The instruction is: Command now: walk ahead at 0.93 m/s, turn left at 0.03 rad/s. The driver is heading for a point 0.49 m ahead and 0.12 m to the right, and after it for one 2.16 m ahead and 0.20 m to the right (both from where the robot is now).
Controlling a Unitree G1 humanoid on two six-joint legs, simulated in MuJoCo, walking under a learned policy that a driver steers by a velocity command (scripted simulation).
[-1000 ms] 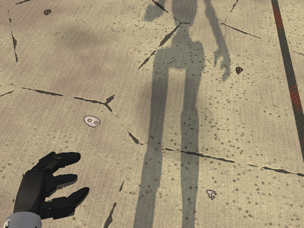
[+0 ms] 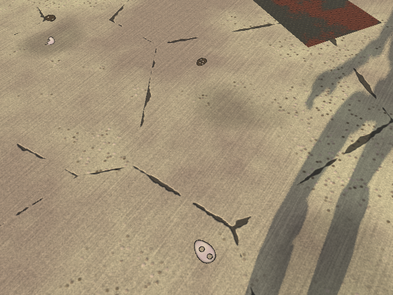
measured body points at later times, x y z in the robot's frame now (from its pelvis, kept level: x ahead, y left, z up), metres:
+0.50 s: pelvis +0.36 -0.01 -0.01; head +0.42 -0.01 +0.44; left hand +0.39 +0.27 -0.14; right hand +0.58 -0.24 -0.09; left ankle +0.51 +0.07 -0.72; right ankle +0.18 -0.13 -0.61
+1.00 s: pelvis +0.46 -0.07 +0.01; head +0.48 -0.11 +0.46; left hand +0.68 +0.14 -0.07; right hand +0.51 -0.38 -0.11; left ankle +0.49 +0.07 -0.66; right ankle +0.47 -0.17 -0.72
